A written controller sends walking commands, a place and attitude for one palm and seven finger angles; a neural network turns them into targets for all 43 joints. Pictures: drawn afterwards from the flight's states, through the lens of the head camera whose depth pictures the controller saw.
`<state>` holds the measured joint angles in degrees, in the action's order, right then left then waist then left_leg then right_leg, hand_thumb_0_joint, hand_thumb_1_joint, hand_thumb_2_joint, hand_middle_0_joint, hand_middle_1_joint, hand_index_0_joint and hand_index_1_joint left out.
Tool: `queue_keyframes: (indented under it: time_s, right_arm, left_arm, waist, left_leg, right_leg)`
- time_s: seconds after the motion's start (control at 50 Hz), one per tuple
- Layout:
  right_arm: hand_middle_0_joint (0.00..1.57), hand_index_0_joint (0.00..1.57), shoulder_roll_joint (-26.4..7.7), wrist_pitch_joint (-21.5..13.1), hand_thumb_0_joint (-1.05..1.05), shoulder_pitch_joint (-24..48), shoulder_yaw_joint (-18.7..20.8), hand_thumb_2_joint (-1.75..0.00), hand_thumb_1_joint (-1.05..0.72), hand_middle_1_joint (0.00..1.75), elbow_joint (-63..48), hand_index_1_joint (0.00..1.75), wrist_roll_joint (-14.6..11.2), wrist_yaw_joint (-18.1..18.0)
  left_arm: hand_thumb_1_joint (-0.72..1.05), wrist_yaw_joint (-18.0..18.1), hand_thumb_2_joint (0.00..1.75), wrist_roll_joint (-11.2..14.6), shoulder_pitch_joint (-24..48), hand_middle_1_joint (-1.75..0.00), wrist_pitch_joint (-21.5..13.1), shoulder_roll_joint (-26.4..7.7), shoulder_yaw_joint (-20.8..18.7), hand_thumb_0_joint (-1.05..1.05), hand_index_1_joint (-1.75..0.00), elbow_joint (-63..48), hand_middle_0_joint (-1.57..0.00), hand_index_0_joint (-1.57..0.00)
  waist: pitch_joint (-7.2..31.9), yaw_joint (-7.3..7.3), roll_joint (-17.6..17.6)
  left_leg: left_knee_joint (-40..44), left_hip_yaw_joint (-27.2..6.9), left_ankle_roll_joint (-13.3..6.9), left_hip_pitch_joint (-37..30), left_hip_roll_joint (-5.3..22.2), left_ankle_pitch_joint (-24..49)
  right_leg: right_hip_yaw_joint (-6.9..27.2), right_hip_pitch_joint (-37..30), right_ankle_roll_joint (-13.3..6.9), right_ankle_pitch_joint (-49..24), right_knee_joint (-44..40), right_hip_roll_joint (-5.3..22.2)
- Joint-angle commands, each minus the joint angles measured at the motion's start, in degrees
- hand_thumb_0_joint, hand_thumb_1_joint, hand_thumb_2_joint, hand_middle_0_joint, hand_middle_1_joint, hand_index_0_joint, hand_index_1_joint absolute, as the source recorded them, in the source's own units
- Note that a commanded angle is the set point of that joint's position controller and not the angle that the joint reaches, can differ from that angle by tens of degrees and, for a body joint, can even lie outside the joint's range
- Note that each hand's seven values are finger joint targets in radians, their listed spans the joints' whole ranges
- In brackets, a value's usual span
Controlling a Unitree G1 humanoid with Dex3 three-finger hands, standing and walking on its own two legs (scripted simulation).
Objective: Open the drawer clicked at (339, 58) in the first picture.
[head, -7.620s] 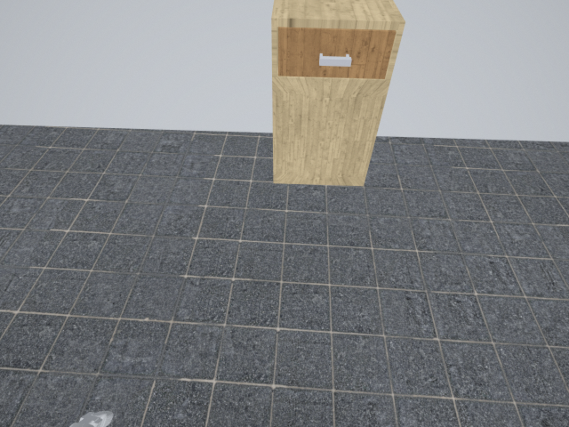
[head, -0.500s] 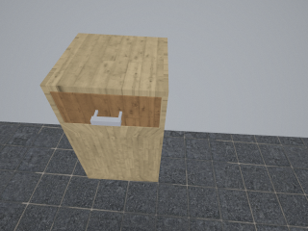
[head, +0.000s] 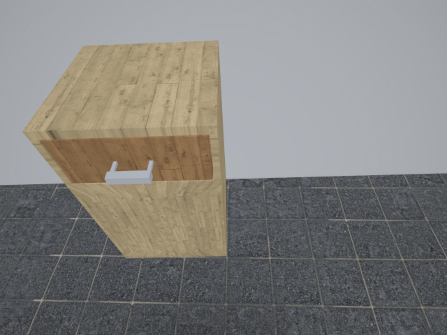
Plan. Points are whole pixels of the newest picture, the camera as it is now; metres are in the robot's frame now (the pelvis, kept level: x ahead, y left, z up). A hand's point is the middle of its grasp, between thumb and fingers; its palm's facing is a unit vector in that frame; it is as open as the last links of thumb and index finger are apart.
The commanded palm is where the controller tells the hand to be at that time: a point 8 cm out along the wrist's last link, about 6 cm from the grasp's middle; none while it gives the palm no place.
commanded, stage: come to a stop and stand still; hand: left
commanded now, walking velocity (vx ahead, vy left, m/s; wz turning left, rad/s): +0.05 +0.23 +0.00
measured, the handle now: (131, 171) +0.51 +0.30 -0.08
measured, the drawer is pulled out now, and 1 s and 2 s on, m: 0.00 0.00 0.00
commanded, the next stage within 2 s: look again from close up in 0.86 s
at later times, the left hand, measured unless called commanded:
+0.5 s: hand out of the picture -0.01 +0.22 -0.17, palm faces +0.10 -0.97 -0.24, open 7.4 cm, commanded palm none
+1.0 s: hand out of the picture +0.00 +0.21 -0.17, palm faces +0.02 -0.98 -0.18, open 7.3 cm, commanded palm none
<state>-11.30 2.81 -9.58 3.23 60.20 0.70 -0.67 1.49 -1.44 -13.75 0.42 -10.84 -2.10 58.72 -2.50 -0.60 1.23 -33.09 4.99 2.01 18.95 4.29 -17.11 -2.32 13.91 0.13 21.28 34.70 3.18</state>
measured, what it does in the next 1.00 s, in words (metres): steps on the spot: left foot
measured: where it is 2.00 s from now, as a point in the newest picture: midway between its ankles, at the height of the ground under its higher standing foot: outside the picture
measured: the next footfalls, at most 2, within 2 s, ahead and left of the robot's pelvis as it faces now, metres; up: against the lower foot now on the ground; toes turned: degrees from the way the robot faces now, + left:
left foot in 0.44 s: +0.00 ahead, +0.16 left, +0.00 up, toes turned +0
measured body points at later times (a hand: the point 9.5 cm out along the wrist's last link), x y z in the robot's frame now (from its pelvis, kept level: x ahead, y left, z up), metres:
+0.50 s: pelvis -0.01 +0.02 +0.01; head +0.01 +0.02 +0.45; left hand -0.01 +0.27 -0.15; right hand +0.05 -0.21 -0.15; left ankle -0.04 +0.16 -0.73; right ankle -0.02 -0.11 -0.73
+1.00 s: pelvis +0.00 +0.04 +0.01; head +0.01 +0.04 +0.46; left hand +0.00 +0.26 -0.15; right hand -0.01 -0.18 -0.15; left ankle -0.04 +0.16 -0.73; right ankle -0.02 -0.11 -0.73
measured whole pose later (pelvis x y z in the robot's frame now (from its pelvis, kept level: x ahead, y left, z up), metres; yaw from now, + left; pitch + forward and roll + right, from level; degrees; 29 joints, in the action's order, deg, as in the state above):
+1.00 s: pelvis +0.00 +0.04 +0.01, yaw +0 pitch +0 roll +0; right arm -8.3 -0.2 -17.0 -0.6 64.2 0.3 -1.2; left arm 2.3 -0.8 -15.3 -1.1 -8.6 0.4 65.3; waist -1.7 -0.2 -0.3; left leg -25.9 3.0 0.6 8.3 1.9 -16.9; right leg -2.1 9.3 2.8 14.8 24.7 3.6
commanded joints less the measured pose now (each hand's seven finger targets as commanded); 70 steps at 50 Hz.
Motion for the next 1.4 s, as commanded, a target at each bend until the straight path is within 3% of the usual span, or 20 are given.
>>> queue_keyframes:
  time_s: [0.0, 0.04, 0.14, 0.26, 0.34, 0.36, 0.38, 0.4, 0.42, 0.48, 0.6, 0.92, 0.94, 0.96, 0.98, 1.02, 1.06, 1.12, 1.16, 1.38]
  right_arm:
    - [0.2, 0.2, -3.3, -0.58, 0.0, 0.73, 0.1, -0.9, -0.9, 0.3, -4.19, 0.3, 0.29, 0.34]
    - [0.2, 0.2, -3.6, -0.89, 0.0, -2.15, 0.2, -0.9, -0.9, 0.3, -2.85, 0.3, -0.03, 0.32]
    - [0.2, 0.2, -4.31, -0.43, 0.0, -1.93, 0.36, -0.9, -0.9, 0.3, -3.71, 0.3, 0.02, 0.08]
    - [0.2, 0.2, -3.53, -0.54, 0.0, -1.14, 0.29, -0.9, -0.9, 0.3, -5.15, 0.3, -0.27, 0.17]
    - [0.2, 0.2, -2.87, -1.62, 0.0, -6.15, -0.24, -0.9, -0.9, 0.3, -3.3, 0.3, -0.33, -0.12]
    - [0.2, 0.2, -3.03, -2.09, 0.0, -7.69, -0.36, -0.9, -0.9, 0.3, -2.43, 0.3, -0.3, -0.17]
    - [0.2, 0.2, -4.93, -2.66, 0.0, -8.29, -0.27, -0.9, -0.9, 0.3, -2.18, 0.3, -0.06, -0.28]
    - [0.2, 0.2, -7.87, -2.89, 0.0, -7.36, 0.0, -0.9, -0.9, 0.3, -2.68, 0.3, 0.26, -0.42]
    - [0.2, 0.2, -9.02, -2.53, 0.0, -5.57, -0.07, -0.9, -0.9, 0.3, -3.26, 0.3, 0.32, -0.42]
    - [0.2, 0.2, -7.06, -2.96, 0.0, -2.66, -0.93, -0.9, -0.9, 0.3, -2.17, 0.3, 0.08, -1.06]
    - [0.2, 0.2, -4.74, -3.51, 0.0, -5.53, -1.66, -0.9, -0.9, 0.3, -0.3, 0.3, -0.29, -1.22]
    - [0.2, 0.2, -2.68, -4.29, 0.0, -10.27, -2.43, -0.9, -0.9, 0.3, 3.4, 0.3, -0.28, -1.76]
    - [0.2, 0.2, -5.24, -4.98, 0.0, -6.13, -2.48, -0.9, -0.9, 0.3, -0.69, 0.3, -0.66, -0.71]
    - [0.2, 0.2, -3.06, -4.39, 0.0, -6.42, -3.0, -0.9, -0.9, 0.3, -2.13, 0.3, -0.63, -0.17]
    - [0.2, 0.2, -2.01, -4.63, 0.0, -11.29, -3.05, -0.9, -0.9, 0.3, -2.33, 0.3, 0.1, -0.4]
    - [0.2, 0.2, -3.15, -5.04, 0.0, -12.65, -2.83, -0.9, -0.9, 0.3, -1.72, 0.3, 0.04, -0.77]
    - [0.2, 0.2, -3.64, -4.88, 0.0, -12.81, -2.87, -0.9, -0.9, 0.3, -1.82, 0.3, 0.07, -1.02]
    - [0.2, 0.2, -3.42, -4.31, 0.0, -11.82, -2.71, -0.9, -0.9, 0.3, -2.09, 0.3, 0.03, -1.11]
    - [0.2, 0.2, -3.32, -4.17, 0.0, -11.83, -2.77, -0.9, -0.9, 0.3, -1.9, 0.3, 0.08, -0.92]
    - [0.2, 0.2, -3.3, -3.88, 0.0, -11.49, -2.54, -0.9, -0.9, 0.3, -1.43, 0.3, 0.08, -0.61]
  left_arm:
    - [0.9, 0.54, 0.9, -0.04, -1.83, -0.3, -1.11, -10.01, -1.55, 0.0, -0.3, -1.78, -0.2, -0.2]
    - [0.9, 0.64, 0.9, -0.04, -0.9, -0.3, -1.21, -9.63, -1.68, 0.0, -0.3, -2.09, -0.2, -0.2]
    - [0.9, 1.27, 0.9, 0.02, -4.56, -0.3, -0.85, -9.64, -2.49, 0.0, -0.3, -1.47, -0.2, -0.2]
    - [0.9, 1.49, 0.9, -0.38, -4.6, -0.3, -0.47, -10.34, -3.09, 0.0, -0.3, -1.73, -0.2, -0.2]
    - [0.9, 1.12, 0.9, 0.0, -1.04, -0.3, -0.17, -10.5, -2.88, 0.0, -0.3, -1.59, -0.2, -0.2]
    - [0.9, 0.96, 0.9, 0.31, -0.29, -0.3, 0.01, -9.34, -2.55, 0.0, -0.3, -1.29, -0.2, -0.2]
    - [0.9, 0.82, 0.9, 0.61, -0.9, -0.3, 0.23, -7.3, -2.05, 0.0, -0.3, -1.59, -0.2, -0.2]
    - [0.9, 0.55, 0.9, 0.71, -2.21, -0.3, 0.48, -5.05, -1.51, 0.0, -0.3, -1.82, -0.2, -0.2]
    - [0.9, 0.58, 0.9, 0.42, -2.52, -0.3, 0.55, -3.61, -1.14, 0.0, -0.3, -1.55, -0.2, -0.2]
    - [0.9, 0.14, 0.9, 0.39, -1.99, -0.3, 0.77, -3.15, -0.17, 0.0, -0.3, 0.79, -0.2, -0.2]
    - [0.9, 0.11, 0.9, 0.53, -3.68, -0.3, -0.32, -4.43, 0.57, 0.0, -0.3, 4.12, -0.2, -0.2]
    - [0.9, 0.61, 0.9, 0.94, -5.86, -0.3, -0.76, -2.71, 0.97, 0.0, -0.3, 6.02, -0.2, -0.2]
    - [0.9, 2.95, 0.9, -0.01, -7.69, -0.3, -2.57, -4.67, 1.63, 0.0, -0.3, 6.57, -0.2, -0.2]
    - [0.9, 2.12, 0.9, 0.37, -7.17, -0.3, -3.55, -6.55, 1.47, 0.0, -0.3, 5.96, -0.2, -0.2]
    - [0.9, 1.94, 0.9, 0.6, -6.98, -0.3, -3.51, -5.08, 1.6, 0.0, -0.3, 4.31, -0.2, -0.2]
    - [0.9, 1.53, 0.9, 0.82, -6.01, -0.3, -2.76, -3.99, 1.71, 0.0, -0.3, 3.07, -0.2, -0.2]
    - [0.9, 1.37, 0.9, 0.87, -6.14, -0.3, -1.97, -3.78, 1.72, 0.0, -0.3, 2.36, -0.2, -0.2]
    - [0.9, 1.1, 0.9, 0.8, -6.17, -0.3, -1.31, -3.11, 1.66, 0.0, -0.3, 2.04, -0.2, -0.2]
    - [0.9, 0.93, 0.9, 0.7, -6.12, -0.3, -1.01, -3.28, 1.63, 0.0, -0.3, 1.65, -0.2, -0.2]
    - [0.9, 0.48, 0.9, 0.59, -7.64, -0.3, -1.0, -3.03, 1.36, 0.0, -0.3, 0.72, -0.2, -0.2]
  waist:
    - [-3.52, -0.66, -13.41]
    - [-1.32, -0.16, -11.19]
    - [0.54, -2.18, -10.05]
    - [2.99, -2.82, -11.56]
    - [4.87, -0.03, -12.22]
    - [4.48, 0.88, -10.43]
    - [5.13, 0.76, -4.56]
    - [4.85, -0.24, 3.56]
    - [2.69, -0.81, 3.61]
    - [-1.29, -1.2, 9.4]
    - [0.48, -0.07, -0.61]
    - [-1.07, -0.1, 0.03]
    - [-4.35, -0.73, 0.27]
    - [-1.93, 0.91, -2.58]
    - [4.71, 1.66, -5.49]
    - [9.34, 1.35, -1.57]
    - [6.85, 0.94, 3.11]
    - [-0.41, 0.73, -1.24]
    - [-2.83, 0.64, 0.64]
    - [-3.35, 0.44, -0.6]
  left_leg:
    - [-9.36, -4.47, -1.18, 3.29, -1.27, -7.85]
    - [-12.97, -4.94, -0.84, 4.26, -2.06, -7.08]
    - [-18.31, -5.31, 0.4, 7.78, -2.9, -6.95]
    - [-11.57, -4.77, 0.4, 4.64, -3.13, -8.78]
    - [6.2, -1.69, -0.04, -7.99, -4.68, 2.18]
    - [10.75, -1.72, -0.48, -12.93, -3.71, 7.04]
    - [12.2, -5.39, -1.85, -16.52, 0.34, 12.49]
    - [12.29, -11.97, -4.69, -14.9, 6.98, 17.77]
    - [14.25, -13.3, -6.56, -8.62, 9.56, 11.71]
    - [18.56, -11.83, -6.37, -4.32, 7.01, 8.12]
    - [13.09, -6.29, -3.11, -9.9, 2.37, 13.6]
    - [14.05, -5.53, -2.76, -10.53, 2.13, 17.24]
    - [2.66, -3.71, -1.19, -3.88, 2.63, 23.78]
    - [5.07, -3.21, -1.68, -5.33, 1.39, 17.49]
    - [4.4, -4.27, -2.69, -5.67, 0.47, 13.55]
    - [4.0, -5.37, -3.41, -8.06, 1.55, 22.5]
    - [3.91, -5.96, -3.59, -7.98, 2.67, 26.9]
    - [5.88, -5.97, -3.62, -3.67, 2.17, 18.3]
    - [7.87, -6.49, -3.64, -1.9, 1.92, 12.91]
    - [12.17, -6.86, -3.77, -1.83, 1.08, 0.61]
  right_leg:
    - [19.29, 3.43, -8.38, -15.14, -21.83, 16.31]
    - [13.7, -2.08, -8.52, -27.97, -17.64, 15.06]
    - [11.39, -9.67, -9.7, -40.6, -14.71, 16.01]
    - [12.18, -10.74, -10.61, -39.07, -14.06, 16.32]
    - [8.55, -5.36, -6.69, -30.42, -11.06, 11.54]
    - [7.3, -1.16, -4.83, -24.16, -9.37, 9.47]
    - [5.19, 2.42, -2.84, -17.48, -6.38, 6.11]
    - [1.96, 4.15, -0.8, -8.29, -4.39, 2.33]
    - [-0.21, 2.14, -0.08, -1.71, -4.27, 0.67]
    - [-0.68, -0.86, 0.48, -5.57, -4.63, 0.86]
    - [2.82, -2.51, 0.03, -16.48, -12.44, 3.04]
    - [1.92, -5.27, -0.06, -18.11, -13.87, 3.19]
    - [4.94, -2.46, -0.62, -34.17, -11.74, 5.93]
    - [2.72, -4.02, -1.38, -39.18, -9.4, 6.4]
    - [2.75, -7.72, -1.62, -36.81, -6.45, 5.51]
    - [1.71, -8.34, -1.69, -30.22, -4.48, 4.07]
    - [1.03, -6.06, -1.73, -20.97, -4.94, 2.79]
    - [1.37, -2.86, -1.52, -16.5, -6.62, 2.49]
    - [1.59, -2.0, -1.38, -12.89, -7.26, 2.2]
    - [2.8, -0.68, -1.15, -7.71, -10.87, 2.05]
